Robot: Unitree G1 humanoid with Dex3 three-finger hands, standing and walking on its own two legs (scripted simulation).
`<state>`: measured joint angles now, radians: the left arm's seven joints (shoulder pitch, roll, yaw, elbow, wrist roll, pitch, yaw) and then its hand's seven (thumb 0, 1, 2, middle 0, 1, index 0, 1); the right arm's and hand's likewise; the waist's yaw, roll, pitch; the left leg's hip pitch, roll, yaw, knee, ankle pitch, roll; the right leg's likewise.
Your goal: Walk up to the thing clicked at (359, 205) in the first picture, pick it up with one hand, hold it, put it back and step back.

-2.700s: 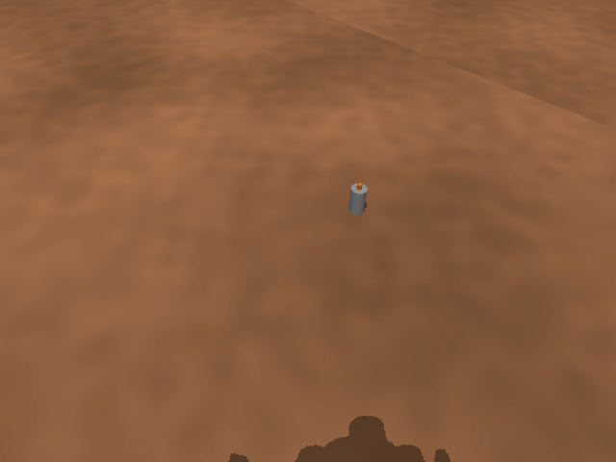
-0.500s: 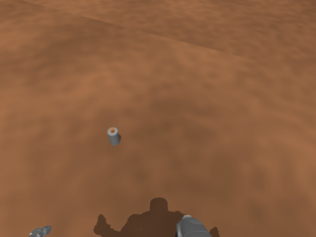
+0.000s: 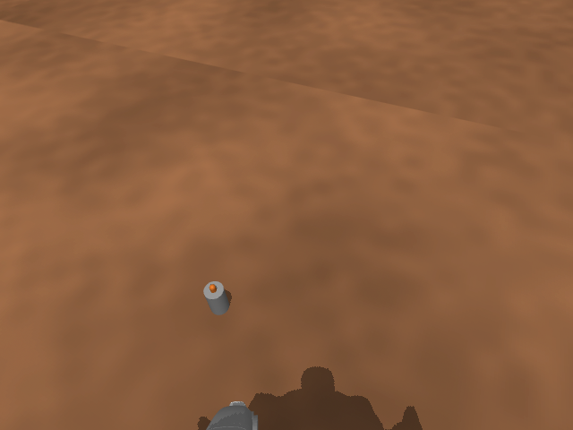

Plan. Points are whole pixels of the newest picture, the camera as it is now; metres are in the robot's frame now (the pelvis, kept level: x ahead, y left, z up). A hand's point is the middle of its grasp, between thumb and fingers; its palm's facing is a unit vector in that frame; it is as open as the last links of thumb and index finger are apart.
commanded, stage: walk up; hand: left
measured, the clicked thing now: (216, 296) +0.65 +0.32 -0.69
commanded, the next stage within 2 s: none
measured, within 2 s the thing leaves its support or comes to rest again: neither
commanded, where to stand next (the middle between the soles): +0.36 +0.04 m, yaw +1 degrees
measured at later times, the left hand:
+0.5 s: hand (118, 379) +0.22 +0.31 -0.14, palm faces -0.08 -0.92 -0.37, open 7.3 cm
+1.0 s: hand (152, 313) +0.35 +0.30 -0.16, palm faces +0.00 -0.93 -0.38, open 7.3 cm
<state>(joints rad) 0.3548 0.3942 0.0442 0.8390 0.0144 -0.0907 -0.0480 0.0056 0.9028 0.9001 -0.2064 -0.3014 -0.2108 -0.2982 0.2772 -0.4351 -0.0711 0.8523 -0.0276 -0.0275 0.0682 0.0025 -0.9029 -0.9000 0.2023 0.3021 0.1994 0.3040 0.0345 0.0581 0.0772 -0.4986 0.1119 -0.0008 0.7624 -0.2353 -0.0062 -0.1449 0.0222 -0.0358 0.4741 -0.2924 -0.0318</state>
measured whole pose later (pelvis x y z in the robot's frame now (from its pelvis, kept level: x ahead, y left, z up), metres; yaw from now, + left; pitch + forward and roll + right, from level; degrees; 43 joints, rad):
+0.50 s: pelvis +0.16 +0.03 +0.00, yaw -1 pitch -3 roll +1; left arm 0.31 0.43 0.05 0.90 0.02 -0.05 -0.07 0.01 0.91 0.90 -0.20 -0.30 -0.21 -0.30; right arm 0.37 -0.41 -0.05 0.83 -0.01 -0.06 0.06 0.00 -0.90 -0.90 0.21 0.30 0.20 0.30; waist -0.02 -0.02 0.07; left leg -0.14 0.01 0.10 0.49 -0.30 0.03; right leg -0.45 -0.09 -0.01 0.71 -0.25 -0.01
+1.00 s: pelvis +0.25 +0.03 -0.02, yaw +1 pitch -4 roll +1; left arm 0.15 0.39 0.01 0.88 0.00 -0.03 0.01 0.00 0.90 0.90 -0.21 -0.30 -0.21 -0.30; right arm 0.21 -0.38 -0.04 0.93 -0.02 0.00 0.01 0.00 -0.90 -0.90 0.20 0.30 0.20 0.30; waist 0.01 -0.02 0.14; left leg -0.35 0.00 0.01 0.68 -0.27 0.00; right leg -0.32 -0.09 -0.06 0.74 -0.36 0.01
